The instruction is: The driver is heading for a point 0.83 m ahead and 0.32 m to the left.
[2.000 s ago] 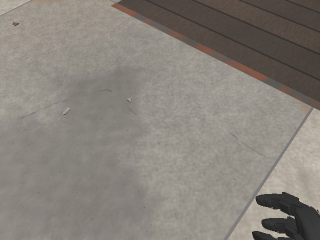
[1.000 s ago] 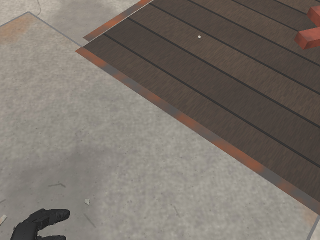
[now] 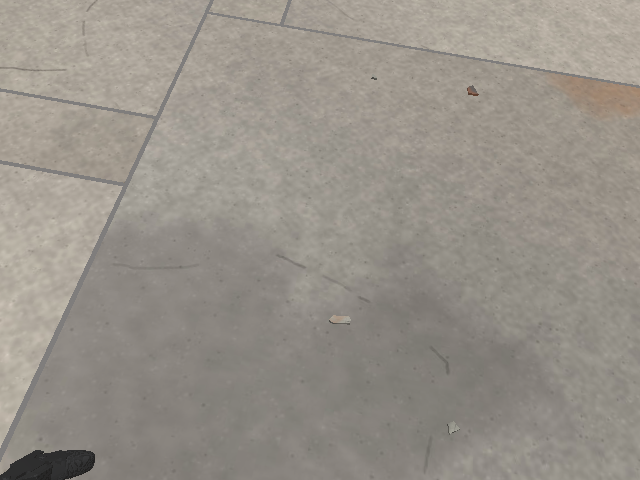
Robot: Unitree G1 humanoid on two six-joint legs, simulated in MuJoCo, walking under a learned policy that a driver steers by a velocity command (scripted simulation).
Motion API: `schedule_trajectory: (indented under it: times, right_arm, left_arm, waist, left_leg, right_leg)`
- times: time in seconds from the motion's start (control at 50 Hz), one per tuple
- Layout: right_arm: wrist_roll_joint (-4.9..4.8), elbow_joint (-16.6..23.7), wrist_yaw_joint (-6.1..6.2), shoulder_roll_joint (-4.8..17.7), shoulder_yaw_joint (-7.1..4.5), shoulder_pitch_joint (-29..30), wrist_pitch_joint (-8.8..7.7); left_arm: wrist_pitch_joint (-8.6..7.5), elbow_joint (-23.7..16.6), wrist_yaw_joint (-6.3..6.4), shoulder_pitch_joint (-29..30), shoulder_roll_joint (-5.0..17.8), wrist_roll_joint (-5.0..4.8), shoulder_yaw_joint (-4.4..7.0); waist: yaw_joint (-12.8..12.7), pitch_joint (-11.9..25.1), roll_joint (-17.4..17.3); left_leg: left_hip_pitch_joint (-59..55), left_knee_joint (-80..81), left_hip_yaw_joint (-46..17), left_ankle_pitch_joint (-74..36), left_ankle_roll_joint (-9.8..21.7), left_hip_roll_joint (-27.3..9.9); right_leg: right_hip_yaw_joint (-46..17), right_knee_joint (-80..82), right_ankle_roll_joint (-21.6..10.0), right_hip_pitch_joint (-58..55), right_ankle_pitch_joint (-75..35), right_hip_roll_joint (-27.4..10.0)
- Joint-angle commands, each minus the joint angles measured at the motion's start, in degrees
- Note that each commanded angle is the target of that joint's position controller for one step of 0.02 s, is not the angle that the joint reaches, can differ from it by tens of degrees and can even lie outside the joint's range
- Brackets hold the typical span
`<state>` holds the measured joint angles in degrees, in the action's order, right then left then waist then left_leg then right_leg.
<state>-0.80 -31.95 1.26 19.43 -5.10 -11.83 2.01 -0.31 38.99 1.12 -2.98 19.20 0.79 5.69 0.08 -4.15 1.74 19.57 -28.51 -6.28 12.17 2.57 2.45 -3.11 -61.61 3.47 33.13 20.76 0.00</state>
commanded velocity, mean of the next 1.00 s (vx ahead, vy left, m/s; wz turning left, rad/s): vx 0.00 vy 0.00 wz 0.67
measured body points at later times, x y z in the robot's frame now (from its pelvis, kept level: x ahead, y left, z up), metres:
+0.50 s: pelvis +0.04 -0.03 +0.00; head +0.09 -0.01 +0.45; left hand +0.04 +0.29 -0.09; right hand +0.32 -0.22 -0.09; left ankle -0.03 +0.09 -0.66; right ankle +0.10 -0.13 -0.74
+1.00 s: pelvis +0.03 +0.04 +0.00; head +0.05 +0.07 +0.44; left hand -0.06 +0.33 -0.12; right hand +0.33 -0.03 -0.09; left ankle -0.03 +0.10 -0.74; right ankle +0.11 -0.07 -0.69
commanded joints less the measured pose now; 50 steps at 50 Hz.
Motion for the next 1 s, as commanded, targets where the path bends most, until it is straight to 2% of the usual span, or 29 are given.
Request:
schedule_trajectory:
  times: [0.02,0.1,0.18,0.22,0.24,0.26,0.28,0.3,0.32,0.34,0.36,0.38,0.42,0.48,0.56,0.62,0.66,0.68,0.7,0.72,0.74,0.76,0.78,0.8,0.82,0.86,0.88,0.92,1.0]
  right_arm:
    - [-0.18,4.5,1.09,10.0,-2.95,2.8,-0.70]
    - [-0.32,4.7,1.22,10.7,-3.24,3.7,-0.03]
    - [-0.44,4.9,0.75,10.4,-3.17,4.6,0.40]
    - [-0.79,5.4,0.59,9.9,-2.98,6.3,0.62]
    - [-1.15,5.7,0.57,9.1,-2.67,7.1,0.76]
    - [-0.88,5.4,0.44,5.8,-1.72,3.7,0.89]
    - [-1.08,6.0,0.25,4.4,-1.28,-0.7,0.68]
    - [-0.36,5.0,0.12,10.3,-2.96,-0.6,-0.04]
    - [-0.77,4.0,-0.02,12.7,-3.80,0.6,0.04]
    - [-0.80,3.1,0.11,12.0,-3.87,0.6,0.55]
    - [-0.52,2.8,0.11,10.5,-3.50,0.3,1.00]
    - [-0.76,2.9,-0.19,8.6,-2.89,0.2,1.23]
    - [-1.27,4.1,-0.38,6.0,-1.88,2.9,1.07]
    - [-0.88,5.5,-0.79,4.5,-1.19,5.8,0.81]
    - [-0.55,4.9,-1.68,3.8,-0.95,4.5,0.99]
    - [-0.58,4.4,-2.21,4.3,-1.55,3.6,2.06]
    - [-0.34,3.0,-2.13,4.5,-2.33,-0.6,2.41]
    - [-0.16,1.6,-1.38,7.8,-3.63,-5.0,2.23]
    - [0.08,2.3,-0.22,15.5,-5.09,-7.8,1.48]
    - [2.25,4.1,-0.71,15.1,-4.29,-5.0,-0.25]
    - [2.52,3.3,-1.22,11.0,-3.00,-4.0,-1.35]
    - [1.82,1.8,-0.98,8.0,-1.91,-1.6,-1.95]
    - [0.96,1.3,-0.62,4.6,-0.72,1.3,-1.98]
    - [0.88,0.6,-0.38,1.9,0.63,3.8,-2.14]
    - [1.65,-0.2,-0.16,0.0,1.58,4.9,-2.45]
    - [3.05,-1.1,0.15,0.2,1.58,6.6,-3.01]
    - [3.24,-1.2,0.38,1.6,1.14,7.2,-3.00]
    - [2.80,-2.3,0.90,5.4,-0.18,5.7,-2.28]
    - [2.16,-3.3,1.04,5.1,-0.61,5.1,-1.45]
  left_arm:
    - [-0.75,-3.6,-0.02,0.6,3.0,-0.24,0.44]
    - [-0.74,-3.9,-0.48,1.8,2.8,-0.56,0.11]
    - [-1.49,-4.2,-0.96,1.2,3.8,-0.90,0.47]
    - [-1.94,-3.6,-1.24,-1.4,4.6,-1.05,1.03]
    - [-2.08,-2.9,-1.21,-3.4,5.1,-0.97,1.46]
    - [-1.77,-3.0,-0.87,-4.2,7.9,-0.33,2.15]
    - [-0.97,-3.3,-0.57,-2.6,11.2,1.04,2.50]
    - [-1.23,-4.4,-0.35,-2.3,8.3,1.69,2.11]
    - [-1.19,-5.4,0.27,-0.3,5.3,1.32,1.21]
    - [-0.74,-5.8,0.94,1.6,3.7,0.71,0.75]
    - [-0.37,-5.9,1.65,2.1,3.4,0.03,0.48]
    - [-0.05,-5.8,2.23,1.6,3.6,-0.07,0.27]
    - [0.37,-5.1,2.65,-1.5,4.7,0.44,0.53]
    - [0.83,-4.0,2.23,-5.0,6.5,0.67,1.32]
    - [1.06,-3.7,0.87,-2.7,8.7,-0.06,2.35]
    - [0.41,-2.8,-0.40,-3.1,9.2,-1.67,2.75]
    - [0.17,-1.8,-0.88,-3.1,8.0,-3.22,2.40]
    - [-0.03,-0.4,-1.40,-6.7,5.1,-2.83,1.51]
    - [-0.16,-3.8,-1.75,-5.3,0.5,0.92,-0.44]
    - [-0.14,-4.9,-1.13,-2.5,2.7,0.55,0.01]
    - [0.39,-4.1,-0.60,-0.4,5.8,-1.24,0.63]
    - [0.64,-3.3,-0.27,-1.2,5.1,-1.76,0.48]
    - [1.00,-1.5,0.09,-3.2,4.6,-1.27,0.30]
    - [1.41,-0.1,-0.03,-5.5,4.0,-0.88,0.11]
    - [1.74,1.5,-0.38,-8.0,3.3,-1.13,-0.07]
    - [2.18,1.7,-0.68,-8.6,2.6,-2.08,-0.57]
    - [2.34,0.7,-0.63,-7.0,3.0,-2.13,-0.70]
    - [2.71,-1.4,-0.58,-4.7,4.4,-2.08,-0.59]
    - [3.63,-3.5,-1.05,-4.7,3.7,-2.25,-0.65]
  waist:
    - [-0.9,11.5,-8.2]
    - [-0.2,10.8,-10.2]
    - [0.3,10.8,-12.7]
    - [-1.0,10.9,-13.3]
    - [-2.2,11.0,-12.2]
    - [-0.5,13.6,-4.1]
    - [3.6,11.7,13.8]
    - [2.1,9.9,12.3]
    - [1.9,8.1,8.3]
    - [2.1,6.3,5.6]
    - [1.7,5.6,5.1]
    - [1.3,4.8,4.9]
    - [-0.9,4.8,5.7]
    - [-3.3,7.2,6.4]
    - [-2.3,8.7,7.3]
    - [-1.5,8.6,7.8]
    - [1.7,9.5,5.7]
    - [2.9,10.8,-1.6]
    - [1.7,11.6,-21.4]
    - [3.3,17.2,-18.8]
    - [4.8,16.2,-11.9]
    - [2.8,13.4,-11.0]
    - [1.3,12.6,-8.9]
    - [-0.3,12.0,-9.9]
    - [-1.4,12.2,-10.4]
    - [-1.4,10.4,-10.1]
    - [-0.6,8.7,-10.2]
    - [1.1,6.6,-10.5]
    - [2.0,4.1,-8.3]
  left_leg:
    - [-11.6,5.8,-16.1,-20.5,9.8,-11.0]
    - [-8.8,4.4,-21.1,-14.1,8.8,-9.4]
    - [-8.3,2.4,-26.7,-15.0,8.0,-8.2]
    - [-6.9,0.6,-28.3,-14.2,6.7,-6.4]
    - [-4.3,-1.5,-27.2,-9.9,5.0,-4.3]
    - [1.3,-10.1,-22.1,8.0,2.1,-0.2]
    - [13.3,-22.0,-9.3,26.3,-1.5,8.8]
    - [17.3,-34.5,-7.2,23.9,-4.3,3.3]
    - [17.3,-38.8,-5.2,19.1,-5.2,0.6]
    - [17.1,-40.7,-3.9,15.0,-6.1,-0.7]
    - [18.2,-43.9,-2.4,11.9,-6.8,-1.5]
    - [18.8,-44.9,-0.4,10.3,-7.3,-2.4]
    - [20.4,-40.7,3.2,8.4,-8.1,-4.4]
    - [20.6,-33.6,4.6,9.3,-9.2,-7.1]
    - [10.6,-22.1,8.2,7.9,-7.7,-7.7]
    - [4.1,-13.0,10.5,7.2,-5.3,-6.3]
    - [-5.8,-0.2,11.2,0.6,-2.0,-3.4]
    - [-16.9,5.7,6.7,-11.6,0.7,-4.2]
    - [-29.5,3.8,-15.8,-41.0,7.8,-20.7]
    - [-24.1,4.4,-23.2,-42.8,19.0,-27.7]
    - [-21.7,5.6,-15.6,-37.8,17.6,-24.8]
    - [-19.2,5.8,-10.2,-31.1,13.7,-21.0]
    - [-18.1,5.9,-6.7,-26.5,10.6,-18.4]
    - [-14.5,6.3,-2.9,-28.5,9.6,-16.8]
    - [-11.9,7.1,0.4,-29.5,9.1,-15.7]
    - [-9.9,8.2,4.6,-25.9,8.3,-14.8]
    - [-9.5,8.7,5.2,-23.6,8.4,-15.1]
    - [-11.5,9.6,3.0,-20.6,10.2,-18.2]
    - [-13.6,10.3,1.3,-16.1,12.1,-22.4]
  right_leg:
    - [-2.3,7.0,1.0,2.2,-3.2,2.2]
    - [-3.8,15.8,1.2,-1.9,-3.7,4.4]
    - [-5.1,23.6,0.0,-7.0,-2.8,5.1]
    - [-4.6,31.9,-1.0,-13.3,-5.8,4.6]
    - [-3.9,38.8,-1.8,-19.2,-12.3,3.0]
    - [-11.3,41.3,-5.4,-27.9,-15.5,-7.0]
    - [-25.8,44.0,-14.6,-31.3,-25.3,-19.0]
    - [-30.3,45.1,-19.2,-27.9,-22.4,-23.7]
    - [-23.7,44.8,-18.1,-25.3,-18.0,-20.8]
    - [-17.4,44.6,-15.7,-23.4,-13.2,-16.7]
    - [-13.6,44.5,-14.6,-23.3,-12.8,-14.8]
    - [-9.9,44.9,-14.6,-23.1,-15.3,-14.0]
    - [-4.9,45.6,-15.0,-26.2,-19.1,-13.5]
    - [-1.9,45.3,-16.6,-32.2,-23.6,-16.3]
    - [5.5,44.4,-15.0,-29.2,-26.6,-17.4]
    - [8.0,41.2,-12.9,-28.4,-26.9,-18.7]
    - [10.7,33.6,-9.2,-25.5,-25.3,-17.4]
    - [14.2,23.9,-5.1,-18.0,-19.5,-13.8]
    - [16.6,3.6,0.6,2.6,15.9,-6.4]
    - [5.8,-7.6,1.9,7.7,20.4,-2.9]
    - [3.5,-10.8,1.0,6.7,16.1,-4.6]
    - [2.8,-8.5,0.0,6.2,11.6,-5.6]
    - [2.4,-5.9,0.1,4.7,7.6,-6.6]
    - [2.7,-4.4,0.7,0.1,3.0,-6.4]
    - [2.7,-3.3,1.2,-4.6,0.0,-5.9]
    - [2.0,3.6,1.7,-8.5,-2.1,-5.0]
    - [2.4,6.6,1.8,-8.8,-2.0,-4.6]
    - [3.6,7.5,1.8,-5.8,0.8,-4.5]
    - [3.8,7.2,1.5,-1.0,4.3,-6.5]
Velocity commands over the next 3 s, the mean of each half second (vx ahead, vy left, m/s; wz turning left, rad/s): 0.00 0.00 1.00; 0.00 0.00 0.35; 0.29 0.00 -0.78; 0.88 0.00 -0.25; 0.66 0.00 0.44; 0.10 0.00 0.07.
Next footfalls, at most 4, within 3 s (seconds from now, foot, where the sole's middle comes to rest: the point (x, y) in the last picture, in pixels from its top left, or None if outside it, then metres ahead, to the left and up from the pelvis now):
0.26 right None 0.14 -0.12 -0.78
0.68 left None -0.01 0.13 -0.78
1.20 right None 0.13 -0.05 -0.78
1.66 left None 0.38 0.23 -0.78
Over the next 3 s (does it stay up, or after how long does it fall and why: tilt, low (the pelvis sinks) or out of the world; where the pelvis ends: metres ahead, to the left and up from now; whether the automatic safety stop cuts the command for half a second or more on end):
stays up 1.08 0.21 -0.01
